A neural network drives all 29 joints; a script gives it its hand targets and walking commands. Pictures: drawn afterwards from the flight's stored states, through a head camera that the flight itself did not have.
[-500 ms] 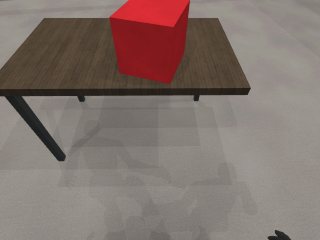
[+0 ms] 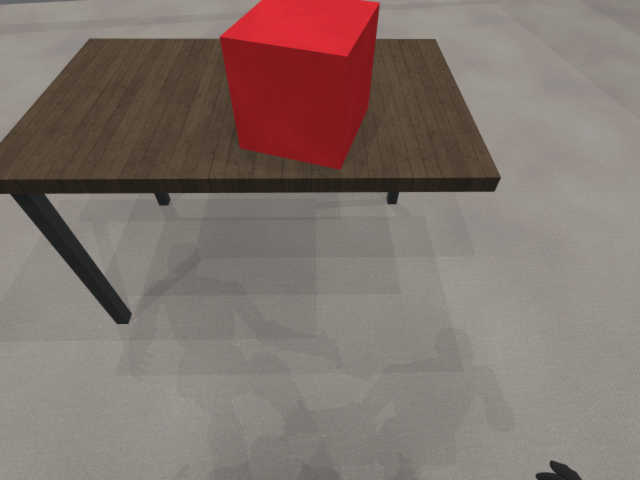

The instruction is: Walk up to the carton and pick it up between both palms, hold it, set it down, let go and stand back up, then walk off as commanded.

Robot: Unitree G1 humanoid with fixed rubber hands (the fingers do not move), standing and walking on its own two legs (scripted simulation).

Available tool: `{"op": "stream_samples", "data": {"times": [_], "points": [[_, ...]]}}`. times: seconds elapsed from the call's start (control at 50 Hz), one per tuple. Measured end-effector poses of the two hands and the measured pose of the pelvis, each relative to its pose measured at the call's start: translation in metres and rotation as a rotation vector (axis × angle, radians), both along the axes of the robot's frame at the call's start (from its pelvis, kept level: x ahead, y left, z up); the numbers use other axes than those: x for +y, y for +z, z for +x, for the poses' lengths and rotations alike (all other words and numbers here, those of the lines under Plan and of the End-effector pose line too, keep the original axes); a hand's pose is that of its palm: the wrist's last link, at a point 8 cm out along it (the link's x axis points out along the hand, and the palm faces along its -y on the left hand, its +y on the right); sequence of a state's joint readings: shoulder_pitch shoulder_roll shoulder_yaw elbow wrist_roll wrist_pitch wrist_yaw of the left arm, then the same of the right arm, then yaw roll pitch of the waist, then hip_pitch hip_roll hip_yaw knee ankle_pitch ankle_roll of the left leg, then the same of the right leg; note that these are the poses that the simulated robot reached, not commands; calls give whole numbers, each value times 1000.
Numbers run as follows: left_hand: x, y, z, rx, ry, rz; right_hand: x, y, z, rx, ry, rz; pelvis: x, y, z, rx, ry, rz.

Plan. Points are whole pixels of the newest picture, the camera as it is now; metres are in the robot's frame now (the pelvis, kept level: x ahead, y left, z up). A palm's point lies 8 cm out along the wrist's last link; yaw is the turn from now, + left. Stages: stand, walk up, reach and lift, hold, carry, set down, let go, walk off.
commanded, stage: stand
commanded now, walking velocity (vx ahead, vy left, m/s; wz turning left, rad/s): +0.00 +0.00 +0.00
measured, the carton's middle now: (306, 78) +0.89 +0.03 +0.04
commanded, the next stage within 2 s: none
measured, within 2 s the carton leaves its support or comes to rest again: neither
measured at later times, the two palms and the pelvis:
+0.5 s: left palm out of the picture +0.07 +0.31 -0.10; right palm out of the picture +0.09 -0.32 -0.10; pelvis +0.00 +0.00 +0.00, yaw +0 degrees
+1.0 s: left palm out of the picture +0.07 +0.31 -0.10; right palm out of the picture +0.09 -0.32 -0.09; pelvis +0.00 +0.00 +0.00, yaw +0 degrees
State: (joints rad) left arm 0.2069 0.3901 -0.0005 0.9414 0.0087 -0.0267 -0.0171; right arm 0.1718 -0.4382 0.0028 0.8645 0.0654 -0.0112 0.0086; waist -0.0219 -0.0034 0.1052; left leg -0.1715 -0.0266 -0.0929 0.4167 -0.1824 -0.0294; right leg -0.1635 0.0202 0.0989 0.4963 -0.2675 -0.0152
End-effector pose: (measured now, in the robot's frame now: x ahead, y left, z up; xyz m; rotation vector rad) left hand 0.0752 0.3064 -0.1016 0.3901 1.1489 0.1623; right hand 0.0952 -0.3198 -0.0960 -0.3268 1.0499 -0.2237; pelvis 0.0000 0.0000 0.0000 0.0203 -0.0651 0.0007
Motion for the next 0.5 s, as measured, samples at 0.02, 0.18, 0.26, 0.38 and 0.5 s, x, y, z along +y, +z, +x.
{"op": "stream_samples", "data": {"times": [0.02,0.18,0.26,0.38,0.5], "points": [[0,0,0,0,0,0,0,0,0,0,0,0,0,0,0,0,0,0],[0,0,0,0,0,0,0,0,0,-1,0,0,0,0,0,-1,0,0],[0,0,-1,-1,0,0,0,0,-1,-1,0,0,0,0,-1,-1,0,0],[0,0,-2,-2,1,-1,0,1,-1,-2,-1,-1,0,0,-2,-2,0,-1],[1,0,-3,-1,1,-1,1,1,-3,-2,-2,-1,1,0,-2,-3,0,-1]]}}
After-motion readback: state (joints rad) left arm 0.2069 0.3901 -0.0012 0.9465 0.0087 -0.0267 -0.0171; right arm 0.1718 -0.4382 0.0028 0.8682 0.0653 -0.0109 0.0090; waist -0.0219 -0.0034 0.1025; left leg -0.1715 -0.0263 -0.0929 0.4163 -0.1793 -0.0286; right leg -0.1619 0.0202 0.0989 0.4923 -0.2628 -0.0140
